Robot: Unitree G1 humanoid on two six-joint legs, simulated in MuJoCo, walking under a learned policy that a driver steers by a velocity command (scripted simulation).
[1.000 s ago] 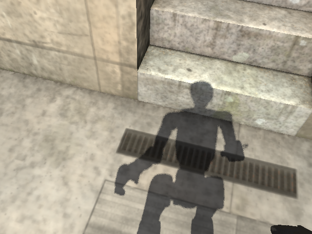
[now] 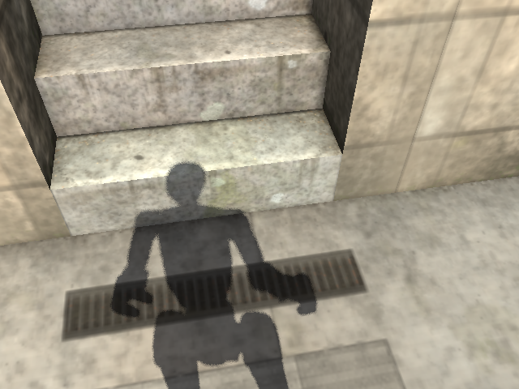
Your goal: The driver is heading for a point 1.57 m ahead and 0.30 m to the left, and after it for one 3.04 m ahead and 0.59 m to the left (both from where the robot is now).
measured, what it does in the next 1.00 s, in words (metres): shifts its weight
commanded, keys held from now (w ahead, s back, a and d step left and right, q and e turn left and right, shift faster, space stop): no key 0.72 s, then w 0.28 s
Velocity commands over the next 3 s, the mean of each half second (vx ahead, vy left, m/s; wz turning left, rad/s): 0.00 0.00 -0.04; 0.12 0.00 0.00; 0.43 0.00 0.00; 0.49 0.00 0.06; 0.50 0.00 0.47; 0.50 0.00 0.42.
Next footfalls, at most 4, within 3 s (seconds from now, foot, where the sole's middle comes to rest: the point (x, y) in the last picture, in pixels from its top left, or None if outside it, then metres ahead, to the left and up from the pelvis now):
1.44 left None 0.44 0.11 -0.77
1.98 right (312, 308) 0.74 -0.12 -0.77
2.44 left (222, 277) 0.83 0.14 -0.77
2.94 right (245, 146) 1.17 0.08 -0.56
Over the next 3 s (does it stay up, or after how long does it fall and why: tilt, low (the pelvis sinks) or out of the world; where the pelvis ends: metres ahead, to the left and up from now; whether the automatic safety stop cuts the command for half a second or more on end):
stays up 1.00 0.09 0.06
